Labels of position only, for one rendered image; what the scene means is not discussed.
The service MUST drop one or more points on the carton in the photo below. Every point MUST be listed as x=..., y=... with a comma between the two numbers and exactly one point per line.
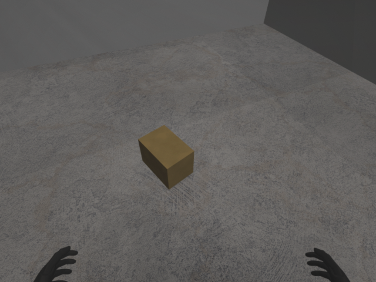
x=167, y=156

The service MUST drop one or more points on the robot left hand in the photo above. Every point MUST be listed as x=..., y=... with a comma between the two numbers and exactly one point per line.
x=49, y=271

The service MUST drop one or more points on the robot right hand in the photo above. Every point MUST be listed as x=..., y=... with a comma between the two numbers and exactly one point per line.
x=333, y=271

